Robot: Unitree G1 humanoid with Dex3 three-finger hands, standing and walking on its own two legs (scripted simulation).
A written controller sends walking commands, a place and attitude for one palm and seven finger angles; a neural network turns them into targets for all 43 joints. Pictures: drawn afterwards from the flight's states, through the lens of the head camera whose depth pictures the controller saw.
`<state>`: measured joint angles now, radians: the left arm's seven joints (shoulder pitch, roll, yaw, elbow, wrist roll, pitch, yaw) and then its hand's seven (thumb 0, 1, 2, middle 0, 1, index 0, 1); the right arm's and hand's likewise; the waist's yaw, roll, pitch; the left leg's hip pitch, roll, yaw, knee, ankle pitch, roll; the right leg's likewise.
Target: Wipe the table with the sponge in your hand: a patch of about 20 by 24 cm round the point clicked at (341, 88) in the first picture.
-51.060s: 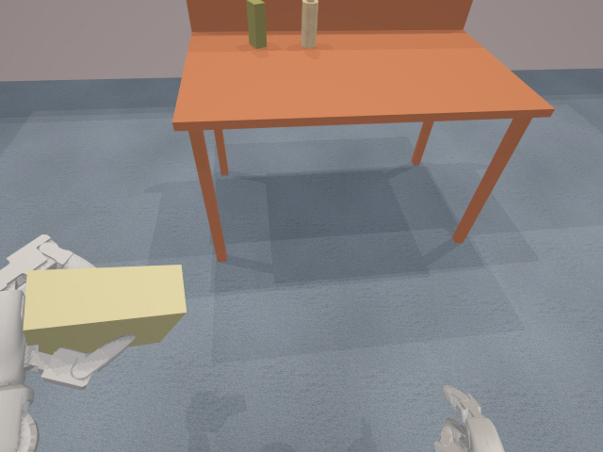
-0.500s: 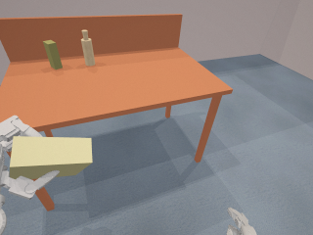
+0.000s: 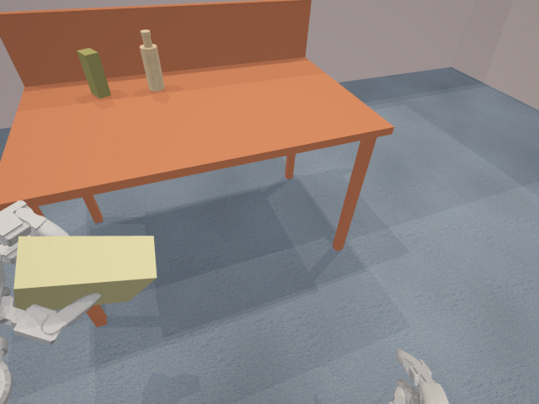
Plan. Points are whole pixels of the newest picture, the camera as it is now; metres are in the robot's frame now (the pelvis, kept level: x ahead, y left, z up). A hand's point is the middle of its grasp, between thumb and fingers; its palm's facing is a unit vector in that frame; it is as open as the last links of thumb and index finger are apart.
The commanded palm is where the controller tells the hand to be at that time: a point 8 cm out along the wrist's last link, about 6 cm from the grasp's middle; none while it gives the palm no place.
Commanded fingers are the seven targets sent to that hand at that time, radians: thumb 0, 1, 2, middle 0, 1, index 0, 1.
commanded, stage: stop stepping back and stand still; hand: left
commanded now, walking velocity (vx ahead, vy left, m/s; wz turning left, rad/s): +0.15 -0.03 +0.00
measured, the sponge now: (104, 273) +0.24 +0.21 +0.15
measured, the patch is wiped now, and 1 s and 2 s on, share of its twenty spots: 1.00 1.00 1.00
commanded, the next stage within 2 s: stand and wait in 0.24 s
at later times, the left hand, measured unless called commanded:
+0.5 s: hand (54, 274) +0.22 +0.25 +0.17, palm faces +0.42 -0.83 -0.37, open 9.5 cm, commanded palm +0.16 +0.28 +0.19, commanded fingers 0.00 0.10 1.30 -1.20 -1.60 -1.20 -1.60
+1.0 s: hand (51, 262) +0.24 +0.26 +0.16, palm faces +0.40 -0.85 -0.34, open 9.5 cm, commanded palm +0.19 +0.30 +0.19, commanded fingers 0.00 0.10 1.30 -1.20 -1.60 -1.20 -1.60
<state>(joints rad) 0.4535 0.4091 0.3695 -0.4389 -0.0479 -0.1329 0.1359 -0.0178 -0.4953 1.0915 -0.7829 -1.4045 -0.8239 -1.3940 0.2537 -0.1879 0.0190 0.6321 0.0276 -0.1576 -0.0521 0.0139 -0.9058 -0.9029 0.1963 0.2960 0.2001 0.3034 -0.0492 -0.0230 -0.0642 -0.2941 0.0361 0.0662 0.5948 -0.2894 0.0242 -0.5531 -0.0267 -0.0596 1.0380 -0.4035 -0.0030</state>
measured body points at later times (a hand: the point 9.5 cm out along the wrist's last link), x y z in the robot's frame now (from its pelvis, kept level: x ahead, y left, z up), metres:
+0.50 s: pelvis +0.01 +0.00 +0.00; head +0.00 +0.00 +0.45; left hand +0.19 +0.29 +0.19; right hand +0.19 -0.22 -0.08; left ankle +0.04 +0.12 -0.73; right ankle +0.05 -0.11 -0.73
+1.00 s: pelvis +0.04 +0.02 +0.01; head +0.03 +0.03 +0.46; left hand +0.21 +0.30 +0.18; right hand +0.24 -0.20 -0.05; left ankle +0.03 +0.12 -0.73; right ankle +0.05 -0.11 -0.73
